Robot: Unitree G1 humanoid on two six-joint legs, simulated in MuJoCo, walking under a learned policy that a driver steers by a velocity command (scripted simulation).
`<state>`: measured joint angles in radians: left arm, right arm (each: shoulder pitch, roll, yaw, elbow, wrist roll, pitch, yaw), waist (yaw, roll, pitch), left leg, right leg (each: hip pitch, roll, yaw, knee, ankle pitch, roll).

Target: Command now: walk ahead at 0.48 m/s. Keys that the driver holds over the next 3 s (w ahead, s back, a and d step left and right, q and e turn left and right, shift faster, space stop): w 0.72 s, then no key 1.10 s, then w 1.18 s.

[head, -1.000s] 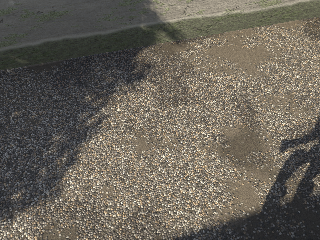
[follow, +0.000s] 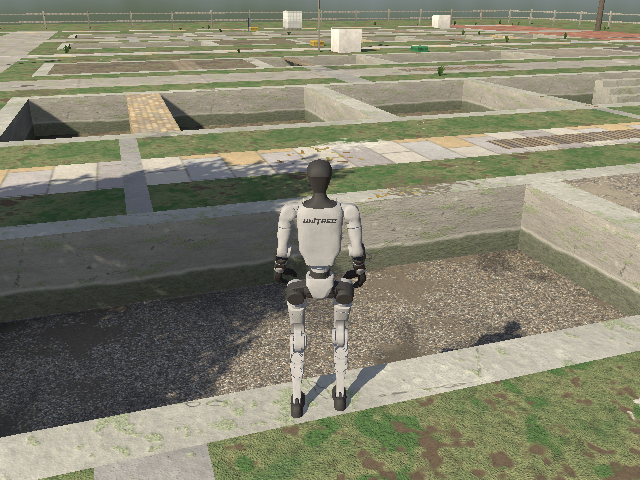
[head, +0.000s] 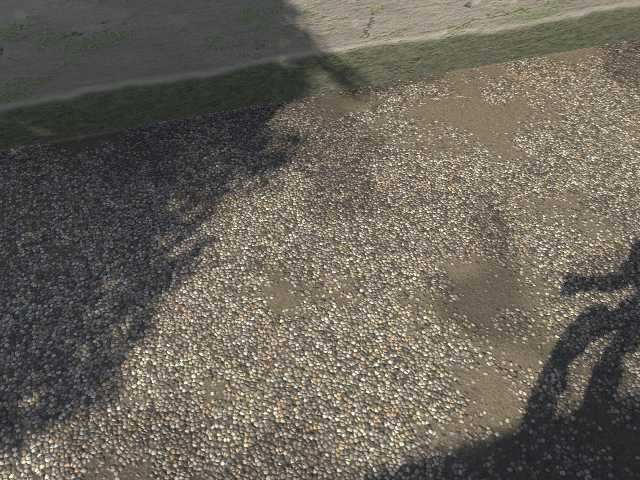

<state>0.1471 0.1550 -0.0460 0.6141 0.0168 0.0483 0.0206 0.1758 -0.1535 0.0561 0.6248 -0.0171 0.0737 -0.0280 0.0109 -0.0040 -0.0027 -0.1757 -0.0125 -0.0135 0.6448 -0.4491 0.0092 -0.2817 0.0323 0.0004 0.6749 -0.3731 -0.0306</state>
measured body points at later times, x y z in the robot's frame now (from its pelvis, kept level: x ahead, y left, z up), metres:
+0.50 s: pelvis +0.00 +0.00 +0.00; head -0.01 +0.00 +0.45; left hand +0.17 +0.21 -0.09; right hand +0.15 -0.21 -0.10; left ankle -0.06 +0.12 -0.72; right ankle -0.01 -0.10 -0.72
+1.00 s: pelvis +0.00 +0.00 +0.01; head +0.00 +0.00 +0.46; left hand +0.14 +0.21 -0.10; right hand +0.13 -0.20 -0.10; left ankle -0.06 +0.12 -0.72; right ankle -0.01 -0.10 -0.72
